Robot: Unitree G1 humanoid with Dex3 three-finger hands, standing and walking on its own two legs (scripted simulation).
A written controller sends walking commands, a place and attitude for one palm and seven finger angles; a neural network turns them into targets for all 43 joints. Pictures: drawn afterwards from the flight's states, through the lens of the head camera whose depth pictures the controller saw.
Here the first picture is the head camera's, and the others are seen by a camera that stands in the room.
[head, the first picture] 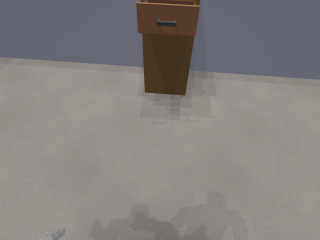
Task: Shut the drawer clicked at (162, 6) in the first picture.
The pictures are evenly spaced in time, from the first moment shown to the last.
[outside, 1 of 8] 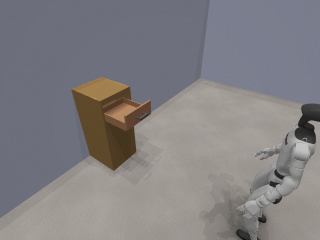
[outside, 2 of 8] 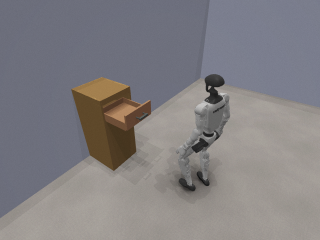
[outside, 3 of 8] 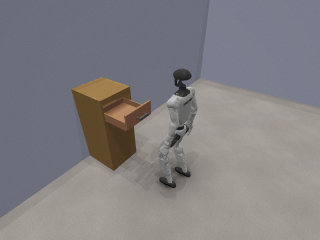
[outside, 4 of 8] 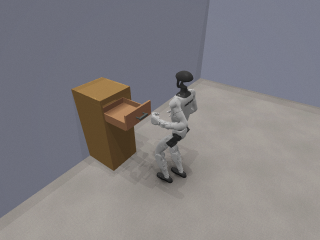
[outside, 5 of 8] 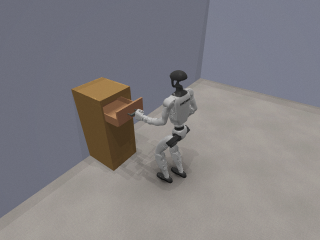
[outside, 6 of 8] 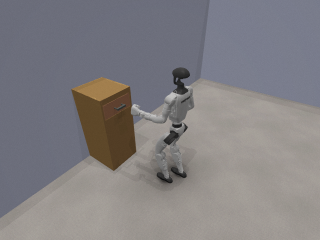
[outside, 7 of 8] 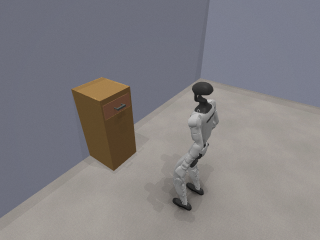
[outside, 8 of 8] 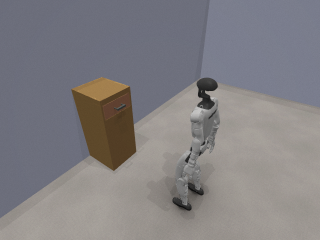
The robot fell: no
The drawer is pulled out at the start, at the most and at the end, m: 0.30 0.30 0.00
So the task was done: yes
